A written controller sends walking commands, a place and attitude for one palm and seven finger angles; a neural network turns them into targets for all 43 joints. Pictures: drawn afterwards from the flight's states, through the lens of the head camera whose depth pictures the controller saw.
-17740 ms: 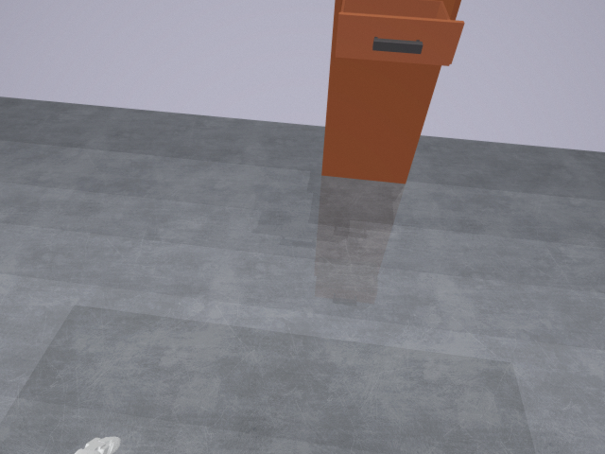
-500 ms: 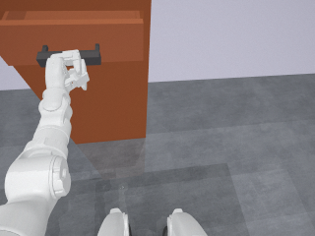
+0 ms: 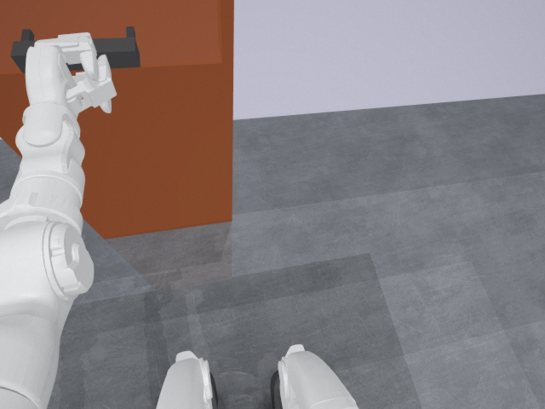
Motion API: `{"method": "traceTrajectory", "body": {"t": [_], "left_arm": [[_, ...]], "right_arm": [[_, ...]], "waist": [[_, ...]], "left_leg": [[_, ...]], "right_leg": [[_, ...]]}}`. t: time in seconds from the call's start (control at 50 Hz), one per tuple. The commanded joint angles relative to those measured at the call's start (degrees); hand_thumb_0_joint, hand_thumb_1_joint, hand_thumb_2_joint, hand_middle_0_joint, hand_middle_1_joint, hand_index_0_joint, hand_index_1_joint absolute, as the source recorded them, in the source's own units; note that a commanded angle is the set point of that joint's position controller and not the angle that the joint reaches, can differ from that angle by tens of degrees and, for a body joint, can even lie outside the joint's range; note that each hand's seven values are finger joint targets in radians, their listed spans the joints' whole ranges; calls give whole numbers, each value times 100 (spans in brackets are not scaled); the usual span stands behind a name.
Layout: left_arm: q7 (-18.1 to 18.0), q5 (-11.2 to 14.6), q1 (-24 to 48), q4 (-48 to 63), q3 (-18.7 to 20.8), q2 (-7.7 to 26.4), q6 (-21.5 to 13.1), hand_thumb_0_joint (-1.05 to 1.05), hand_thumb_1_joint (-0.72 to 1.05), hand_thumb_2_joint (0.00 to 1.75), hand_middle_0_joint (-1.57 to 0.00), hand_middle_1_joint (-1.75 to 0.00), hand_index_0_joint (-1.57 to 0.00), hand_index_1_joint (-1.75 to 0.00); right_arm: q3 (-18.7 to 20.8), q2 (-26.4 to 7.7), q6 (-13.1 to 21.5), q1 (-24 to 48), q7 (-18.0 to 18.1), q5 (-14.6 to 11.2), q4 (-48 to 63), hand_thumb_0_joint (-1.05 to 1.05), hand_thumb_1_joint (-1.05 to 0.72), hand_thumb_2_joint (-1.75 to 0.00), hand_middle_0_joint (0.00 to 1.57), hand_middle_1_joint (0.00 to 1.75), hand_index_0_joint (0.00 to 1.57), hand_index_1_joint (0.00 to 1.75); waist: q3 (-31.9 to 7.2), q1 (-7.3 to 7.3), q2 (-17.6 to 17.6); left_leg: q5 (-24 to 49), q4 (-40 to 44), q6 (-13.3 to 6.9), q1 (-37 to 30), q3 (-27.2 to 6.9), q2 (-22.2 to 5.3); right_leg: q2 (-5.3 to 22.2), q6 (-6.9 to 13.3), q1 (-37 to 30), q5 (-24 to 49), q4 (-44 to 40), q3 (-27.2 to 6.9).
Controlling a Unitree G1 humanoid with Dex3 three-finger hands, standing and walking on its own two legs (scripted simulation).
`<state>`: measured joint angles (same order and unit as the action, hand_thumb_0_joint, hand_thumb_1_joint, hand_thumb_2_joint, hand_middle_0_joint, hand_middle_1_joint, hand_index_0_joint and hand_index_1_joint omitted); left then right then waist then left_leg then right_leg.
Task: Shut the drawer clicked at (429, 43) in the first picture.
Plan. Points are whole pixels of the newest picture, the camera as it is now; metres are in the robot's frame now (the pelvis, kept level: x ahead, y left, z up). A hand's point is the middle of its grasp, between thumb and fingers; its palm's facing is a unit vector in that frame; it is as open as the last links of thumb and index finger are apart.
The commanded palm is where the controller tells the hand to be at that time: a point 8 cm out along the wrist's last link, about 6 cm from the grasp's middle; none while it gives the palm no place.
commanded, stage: push the drawer shut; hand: left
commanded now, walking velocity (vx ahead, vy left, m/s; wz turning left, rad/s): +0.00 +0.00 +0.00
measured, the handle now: (80, 44) +0.63 +0.20 +0.09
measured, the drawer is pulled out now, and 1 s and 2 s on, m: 0.00 0.00 0.00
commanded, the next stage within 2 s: pull the fist back off the drawer in 0.34 s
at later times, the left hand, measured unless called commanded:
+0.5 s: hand (91, 77) +0.56 +0.18 +0.09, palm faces +0.05 -1.00 -0.04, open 3.3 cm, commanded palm +0.59 +0.19 +0.10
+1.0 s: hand (106, 82) +0.55 +0.16 +0.09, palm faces +0.07 -1.00 -0.03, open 3.0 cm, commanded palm +0.53 +0.19 +0.10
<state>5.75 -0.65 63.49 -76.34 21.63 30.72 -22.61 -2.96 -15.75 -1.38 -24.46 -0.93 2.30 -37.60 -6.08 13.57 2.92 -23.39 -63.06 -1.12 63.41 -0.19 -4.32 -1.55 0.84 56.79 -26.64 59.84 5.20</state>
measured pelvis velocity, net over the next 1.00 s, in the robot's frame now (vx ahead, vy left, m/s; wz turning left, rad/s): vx -0.01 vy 0.01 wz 0.00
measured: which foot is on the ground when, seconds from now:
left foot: down 0.00-1.00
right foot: down 0.00-1.00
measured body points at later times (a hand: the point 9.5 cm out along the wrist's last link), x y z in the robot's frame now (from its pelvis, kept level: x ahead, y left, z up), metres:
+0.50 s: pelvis -0.02 +0.02 -0.01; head +0.14 +0.06 +0.41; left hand +0.55 +0.23 +0.10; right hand -0.06 -0.24 -0.10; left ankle +0.05 +0.11 -0.65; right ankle +0.01 -0.12 -0.65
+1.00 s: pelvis -0.01 +0.01 +0.00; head +0.14 +0.04 +0.42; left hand +0.54 +0.21 +0.10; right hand -0.04 -0.24 -0.10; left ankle +0.05 +0.11 -0.65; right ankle +0.01 -0.12 -0.65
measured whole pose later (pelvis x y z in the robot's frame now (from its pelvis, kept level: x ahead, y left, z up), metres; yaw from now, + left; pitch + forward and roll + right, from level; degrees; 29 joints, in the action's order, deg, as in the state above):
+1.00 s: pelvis -0.01 +0.01 +0.00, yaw +0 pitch +24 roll -5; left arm 1.0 -0.4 64.5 -72.1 18.6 27.9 -19.6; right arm -3.1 -15.4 -0.4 -24.8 -2.4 3.3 -37.2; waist -5.9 13.5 2.8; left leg -22.7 -63.8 -2.2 65.5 -0.1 -3.4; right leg -0.8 -0.1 58.6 -25.8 60.3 4.9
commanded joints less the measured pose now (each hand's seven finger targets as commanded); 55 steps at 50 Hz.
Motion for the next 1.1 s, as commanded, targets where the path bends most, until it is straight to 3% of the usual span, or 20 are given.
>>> {"method": "traceTrajectory", "body": {"t": [0.0, 0.08, 0.14, 0.18, 0.24, 0.32, 0.38, 0.4, 0.44, 0.46, 0.54, 0.66, 0.7, 0.74, 0.78, 0.8, 0.84, 0.96, 1.02, 1.08], "left_arm": [[-251, 115, 3794, 1287, 131, 1592, -199, 0, 90, 90, -140, -160, -140, -160], [-268, 118, 4097, 1415, -36, 1461, -155, 0, 90, 90, -140, -160, -140, -160], [-272, 136, 4237, 1405, 26, 1612, -110, 0, 90, 90, -140, -160, -140, -160], [-275, 107, 4375, 1460, -201, 1393, -82, 0, 90, 90, -140, -160, -140, -160], [-346, 109, 4402, 1332, -286, 1287, -11, 0, 90, 90, -140, -160, -140, -160], [-434, 97, 4539, 1431, -326, 1311, 35, 0, 90, 90, -140, -160, -140, -160], [-484, 118, 4660, 1483, -493, 1009, 49, 0, 90, 90, -140, -160, -140, -160], [-507, 102, 4599, 1393, -396, 1162, 56, 0, 90, 90, -140, -160, -140, -160], [-537, 110, 4607, 1371, -422, 1101, 59, 0, 90, 90, -140, -160, -140, -160], [-551, 100, 4609, 1407, -325, 1226, 48, 0, 90, 90, -140, -160, -140, -160], [-602, 68, 4634, 1450, -298, 1134, 1, 0, 90, 90, -140, -160, -140, -160], [-625, -9, 4418, 1354, -280, 1030, -9, 0, 90, 90, -140, -160, -140, -160], [-615, 8, 4366, 1373, -375, 846, -1, 0, 90, 90, -140, -160, -140, -160], [-615, -10, 4217, 1433, -205, 1047, -21, 0, 90, 90, -140, -160, -140, -160], [-585, -5, 4109, 1451, -354, 809, -13, 0, 90, 90, -140, -160, -140, -160], [-591, 24, 4004, 1415, -241, 888, -5, 0, 90, 90, -140, -160, -140, -160], [-566, 16, 3865, 1521, -240, 904, -36, 0, 90, 90, -140, -160, -140, -160], [-507, 151, 3014, 1903, -182, 739, -122, 0, 90, 90, -140, -160, -140, -160], [-509, 224, 2483, 1878, -66, 756, -124, 0, 90, 90, -140, -160, -140, -160], [-494, 214, 2348, 1903, 39, 887, -196, 0, 90, 90, -140, -160, -140, -160]], "right_arm": [[364, -1092, 51, -1110, 120, 15, 168, 0, -90, -90, 20, 30, 20, 30], [357, -1110, 110, -1160, 139, 31, 117, 0, -90, -90, 20, 30, 20, 30], [330, -1153, 154, -1213, 162, 44, 75, 0, -90, -90, 20, 30, 20, 30], [324, -1147, 186, -1177, 163, 41, 62, 0, -90, -90, 20, 30, 20, 30], [303, -1179, 252, -1164, 175, 51, 20, 0, -90, -90, 20, 30, 20, 30], [284, -1223, 357, -1179, 205, 71, -30, 0, -90, -90, 20, 30, 20, 30], [288, -1221, 425, -1176, 194, 85, -61, 0, -90, -90, 20, 30, 20, 30], [289, -1250, 439, -1170, 196, 87, -72, 0, -90, -90, 20, 30, 20, 30], [272, -1244, 472, -1175, 193, 92, -65, 0, -90, -90, 20, 30, 20, 30], [275, -1264, 475, -1192, 197, 101, -53, 0, -90, -90, 20, 30, 20, 30], [304, -1237, 462, -1227, 135, 139, -32, 0, -90, -90, 20, 30, 20, 30], [338, -1238, 363, -1239, 57, 167, 14, 0, -90, -90, 20, 30, 20, 30], [355, -1211, 337, -1190, 34, 166, 34, 0, -90, -90, 20, 30, 20, 30], [354, -1228, 302, -1213, 17, 175, 74, 0, -90, -90, 20, 30, 20, 30], [366, -1178, 270, -1181, -10, 163, 98, 0, -90, -90, 20, 30, 20, 30], [378, -1187, 256, -1181, -11, 159, 96, 0, -90, -90, 20, 30, 20, 30], [379, -1177, 227, -1178, -19, 149, 138, 0, -90, -90, 20, 30, 20, 30], [430, -1085, 88, -1089, -68, 83, 266, 0, -90, -90, 20, 30, 20, 30], [446, -1058, 16, -1021, -72, 39, 329, 0, -90, -90, 20, 30, 20, 30], [441, -1009, -40, -972, -55, 6, 344, 0, -90, -90, 20, 30, 20, 30]], "waist": [[-2499, 454, 675], [-2719, 578, 931], [-2709, 615, 1024], [-2741, 644, 1260], [-2530, 703, 1299], [-2678, 726, 1314], [-2649, 784, 1423], [-2582, 757, 1303], [-2530, 781, 1295], [-2633, 758, 1217], [-2682, 690, 1394], [-2631, 614, 1177], [-2544, 612, 1121], [-2700, 480, 1250], [-2698, 461, 1191], [-2668, 456, 972], [-2738, 372, 1085], [-2943, 92, 936], [-2722, 0, 525], [-2611, -48, 450]], "left_leg": [[549, 555, -163, -2313, -376, 211], [565, 536, -150, -2637, -486, 176], [511, 555, -146, -2671, -556, 147], [398, 615, -105, -2856, -638, 131], [25, 725, -97, -2892, -753, 95], [-205, 815, -72, -2988, -861, 52], [-269, 894, -46, -3180, -948, 42], [-415, 914, -39, -3091, -977, 32], [-476, 939, -56, -3031, -965, 54], [-415, 930, -51, -3046, -972, 46], [-183, 897, -18, -3236, -1010, 80], [-211, 886, 0, -3201, -1075, 76], [-311, 880, -14, -3124, -1033, 97], [-154, 860, -5, -3198, -1015, 112], [-114, 851, -2, -3201, -992, 116], [-145, 833, -25, -3107, -954, 116], [-3, 833, -21, -3167, -911, 136], [769, 795, -25, -3330, -643, 166], [770, 832, -67, -3041, -466, 204], [1003, 784, -102, -2838, -327, 237]], "right_leg": [[-209, -51, -140, 494, -1015, -393], [-209, -36, 167, 466, -964, -333], [-218, -16, 274, 417, -930, -302], [-202, -2, 500, 353, -897, -257], [-193, 8, 756, 180, -908, -226], [-162, 1, 823, 117, -876, -197], [-154, 10, 995, 128, -862, -155], [-145, 10, 998, 60, -860, -157], [-145, 13, 998, 26, -867, -150], [-143, 9, 922, 63, -849, -145], [-148, 57, 985, 192, -795, -107], [-145, 65, 990, 198, -738, -77], [-140, 54, 959, 156, -776, -90], [-148, 81, 871, 204, -729, -91], [-147, 71, 830, 231, -739, -87], [-151, 54, 732, 204, -774, -93], [-161, 74, 636, 253, -755, -105], [-202, 66, 44, 604, -882, -140], [-225, 29, -357, 642, -1024, -187], [-228, 5, -657, 895, -1069, -274]]}}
